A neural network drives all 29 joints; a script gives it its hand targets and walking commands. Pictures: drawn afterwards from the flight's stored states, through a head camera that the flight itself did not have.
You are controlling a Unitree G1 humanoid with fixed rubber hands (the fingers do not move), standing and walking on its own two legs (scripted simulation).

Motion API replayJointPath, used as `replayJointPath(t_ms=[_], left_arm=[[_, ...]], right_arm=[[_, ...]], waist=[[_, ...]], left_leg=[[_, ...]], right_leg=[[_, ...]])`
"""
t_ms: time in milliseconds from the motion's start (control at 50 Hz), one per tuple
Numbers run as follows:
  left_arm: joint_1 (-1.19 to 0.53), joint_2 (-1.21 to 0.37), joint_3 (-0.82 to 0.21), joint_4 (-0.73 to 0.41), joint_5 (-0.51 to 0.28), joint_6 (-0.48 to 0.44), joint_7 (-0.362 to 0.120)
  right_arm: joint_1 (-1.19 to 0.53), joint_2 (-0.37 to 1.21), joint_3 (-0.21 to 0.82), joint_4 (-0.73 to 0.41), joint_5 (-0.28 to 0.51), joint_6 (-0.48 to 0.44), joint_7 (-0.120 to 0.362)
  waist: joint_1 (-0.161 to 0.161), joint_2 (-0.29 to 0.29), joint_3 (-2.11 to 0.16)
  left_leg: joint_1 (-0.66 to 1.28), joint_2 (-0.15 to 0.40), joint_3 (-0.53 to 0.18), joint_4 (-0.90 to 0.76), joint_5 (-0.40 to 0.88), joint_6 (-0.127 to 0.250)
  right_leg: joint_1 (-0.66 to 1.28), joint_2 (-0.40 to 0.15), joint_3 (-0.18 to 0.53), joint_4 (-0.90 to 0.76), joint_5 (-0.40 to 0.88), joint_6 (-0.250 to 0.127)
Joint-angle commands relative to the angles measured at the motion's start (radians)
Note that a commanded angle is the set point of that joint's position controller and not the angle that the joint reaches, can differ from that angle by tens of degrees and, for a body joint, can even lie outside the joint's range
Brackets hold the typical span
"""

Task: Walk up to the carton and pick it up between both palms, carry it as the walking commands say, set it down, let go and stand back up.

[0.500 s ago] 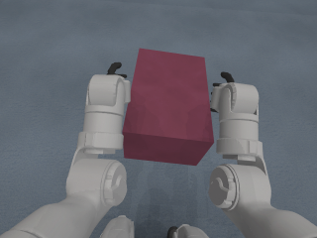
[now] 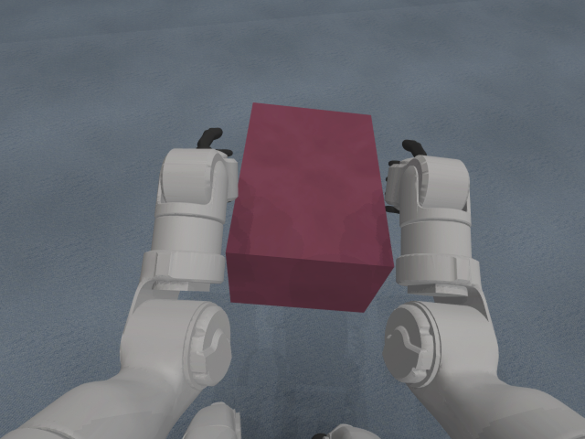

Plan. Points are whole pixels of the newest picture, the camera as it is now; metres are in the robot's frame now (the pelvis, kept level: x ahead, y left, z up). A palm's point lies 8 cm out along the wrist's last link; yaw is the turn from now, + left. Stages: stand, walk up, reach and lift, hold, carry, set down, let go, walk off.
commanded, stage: carry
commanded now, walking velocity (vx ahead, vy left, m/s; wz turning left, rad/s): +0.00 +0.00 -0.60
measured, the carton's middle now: (305, 202) +0.44 +0.01 +0.01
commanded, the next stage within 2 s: none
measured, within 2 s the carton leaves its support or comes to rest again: neither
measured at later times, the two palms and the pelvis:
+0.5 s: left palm (273, 232) +0.31 +0.05 +0.12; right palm (520, 308) +0.24 -0.20 +0.13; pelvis -0.09 +0.02 +0.00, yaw -19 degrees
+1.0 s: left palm (351, 359) +0.18 -0.03 +0.11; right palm out of the picture +0.03 -0.25 +0.12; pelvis -0.19 +0.06 +0.00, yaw -35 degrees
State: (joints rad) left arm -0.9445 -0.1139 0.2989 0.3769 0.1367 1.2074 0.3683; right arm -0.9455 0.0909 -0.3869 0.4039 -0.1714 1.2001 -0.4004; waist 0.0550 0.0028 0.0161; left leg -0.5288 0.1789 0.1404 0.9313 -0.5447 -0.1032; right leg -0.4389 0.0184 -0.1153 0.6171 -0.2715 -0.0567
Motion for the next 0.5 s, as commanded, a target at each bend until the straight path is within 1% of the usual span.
replayJointPath(t_ms=[0,20,60,140,180,200,220,240,260,280,300,320,340,360,380,400,440,460,480], left_arm=[[-0.694,-1.055,-0.378,-0.031,-0.438,-0.002,-0.469],[-0.699,-1.050,-0.371,-0.044,-0.434,-0.001,-0.464],[-0.690,-1.049,-0.363,-0.066,-0.424,0.000,-0.455],[-0.646,-1.046,-0.355,-0.059,-0.391,0.006,-0.446],[-0.639,-1.042,-0.357,-0.070,-0.380,0.008,-0.443],[-0.638,-1.041,-0.360,-0.081,-0.377,0.009,-0.442],[-0.626,-1.045,-0.364,-0.093,-0.376,0.012,-0.442],[-0.645,-1.059,-0.373,-0.115,-0.383,0.013,-0.444],[-0.677,-1.074,-0.395,-0.136,-0.397,0.022,-0.447],[-0.608,-1.104,-0.411,-0.131,-0.396,0.027,-0.447],[-0.683,-1.112,-0.446,-0.160,-0.434,0.016,-0.452],[-0.766,-1.113,-0.469,-0.149,-0.473,0.004,-0.456],[-0.778,-1.115,-0.476,-0.133,-0.495,-0.001,-0.457],[-0.746,-1.118,-0.478,-0.128,-0.506,-0.003,-0.456],[-0.733,-1.123,-0.478,-0.121,-0.517,-0.004,-0.457],[-0.717,-1.123,-0.470,-0.105,-0.520,-0.002,-0.458],[-0.618,-1.130,-0.443,-0.057,-0.502,0.010,-0.467],[-0.576,-1.134,-0.432,-0.037,-0.492,0.016,-0.473],[-0.526,-1.132,-0.417,-0.014,-0.474,0.023,-0.483]], right_arm=[[-0.821,1.095,0.437,-0.041,0.509,-0.004,0.515],[-0.815,1.111,0.442,-0.038,0.526,-0.003,0.518],[-0.799,1.129,0.450,-0.046,0.550,0.001,0.521],[-0.781,1.140,0.434,-0.028,0.557,0.016,0.530],[-0.762,1.149,0.423,-0.007,0.557,0.024,0.537],[-0.745,1.156,0.418,0.000,0.556,0.028,0.540],[-0.717,1.162,0.410,0.004,0.553,0.030,0.544],[-0.730,1.148,0.408,0.003,0.555,0.029,0.546],[-0.725,1.138,0.400,0.012,0.544,0.022,0.547],[-0.634,1.134,0.370,0.011,0.515,0.026,0.545],[-0.709,1.113,0.382,-0.027,0.517,0.015,0.545],[-0.822,1.077,0.381,-0.061,0.520,0.000,0.540],[-0.846,1.058,0.380,-0.065,0.510,-0.006,0.531],[-0.799,1.050,0.367,-0.056,0.494,-0.008,0.525],[-0.770,1.043,0.355,-0.050,0.485,-0.011,0.520],[-0.746,1.034,0.342,-0.039,0.473,-0.013,0.514],[-0.641,1.026,0.318,-0.008,0.438,-0.009,0.506],[-0.607,1.020,0.314,0.003,0.426,-0.007,0.504],[-0.560,1.025,0.314,0.020,0.414,-0.003,0.503]], waist=[[-0.035,-0.157,-0.592],[-0.037,-0.160,-0.597],[-0.039,-0.162,-0.613],[-0.036,-0.180,-0.618],[-0.041,-0.183,-0.617],[-0.051,-0.170,-0.620],[-0.064,-0.138,-0.630],[-0.065,-0.001,-0.638],[-0.064,0.297,-0.582],[-0.066,0.266,-0.553],[-0.072,0.181,-0.517],[-0.074,0.138,-0.511],[-0.070,0.156,-0.516],[-0.067,0.182,-0.533],[-0.070,0.215,-0.546],[-0.073,0.244,-0.557],[-0.077,0.281,-0.561],[-0.065,0.267,-0.554],[-0.055,0.218,-0.556]], left_leg=[[-0.123,-0.057,-0.078,0.096,-0.040,-0.004],[-0.107,-0.069,-0.079,0.088,-0.011,0.003],[-0.084,-0.084,-0.081,0.053,0.023,0.015],[-0.014,-0.108,-0.074,-0.070,0.040,0.030],[0.070,-0.118,-0.059,-0.189,0.069,0.038],[0.162,-0.113,-0.049,-0.287,0.123,0.043],[0.310,-0.075,-0.055,-0.408,0.230,0.053],[0.458,0.069,-0.190,-0.479,0.368,0.098],[0.453,0.299,-0.386,-0.523,0.627,0.208],[0.481,0.348,-0.392,-0.498,0.830,0.270],[0.497,0.315,-0.324,-0.464,0.949,0.272],[0.494,0.289,-0.242,-0.451,0.956,0.251],[0.489,0.268,-0.178,-0.440,0.933,0.228],[0.489,0.237,-0.112,-0.417,0.921,0.200],[0.504,0.213,-0.063,-0.395,0.922,0.178],[0.527,0.206,-0.032,-0.378,0.935,0.163],[0.569,0.211,-0.002,-0.336,0.988,0.135],[0.567,0.205,0.022,-0.302,1.012,0.105],[0.506,0.190,0.043,-0.247,0.987,0.069]], right_leg=[[0.557,-0.298,0.355,-0.015,1.030,-0.122],[0.530,-0.290,0.350,-0.037,0.922,-0.123],[0.511,-0.286,0.356,-0.056,0.782,-0.126],[0.450,-0.273,0.376,-0.073,0.652,-0.119],[0.390,-0.249,0.370,-0.069,0.580,-0.098],[0.327,-0.226,0.347,-0.056,0.529,-0.074],[0.216,-0.194,0.310,-0.028,0.433,-0.036],[0.048,-0.115,0.237,0.061,0.221,0.019],[-0.143,0.013,0.077,0.254,-0.171,0.051],[-0.196,-0.034,0.063,0.408,-0.311,0.042],[-0.213,-0.049,0.065,0.434,-0.300,0.038],[-0.201,-0.061,0.048,0.414,-0.273,0.040],[-0.176,-0.062,0.032,0.381,-0.222,0.043],[-0.124,-0.049,0.014,0.330,-0.190,0.049],[-0.087,-0.027,-0.009,0.271,-0.178,0.057],[-0.059,-0.009,-0.033,0.208,-0.171,0.061],[-0.015,0.014,-0.071,0.047,-0.129,0.061],[0.035,0.014,-0.081,-0.103,-0.024,0.056],[0.140,-0.012,-0.039,-0.226,0.087,0.049]])
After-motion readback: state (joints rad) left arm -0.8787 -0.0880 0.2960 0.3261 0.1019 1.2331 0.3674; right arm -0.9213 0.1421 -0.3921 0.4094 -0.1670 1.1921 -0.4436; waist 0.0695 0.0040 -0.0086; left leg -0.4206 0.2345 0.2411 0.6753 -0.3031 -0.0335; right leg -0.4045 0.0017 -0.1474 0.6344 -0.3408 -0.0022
